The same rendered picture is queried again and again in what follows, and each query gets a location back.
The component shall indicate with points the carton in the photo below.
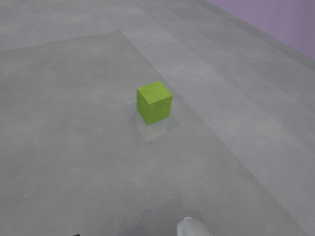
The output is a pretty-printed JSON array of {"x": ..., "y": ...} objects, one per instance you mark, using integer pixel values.
[{"x": 153, "y": 102}]

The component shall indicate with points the robot right thigh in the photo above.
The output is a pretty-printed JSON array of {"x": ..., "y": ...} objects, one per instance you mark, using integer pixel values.
[{"x": 192, "y": 227}]

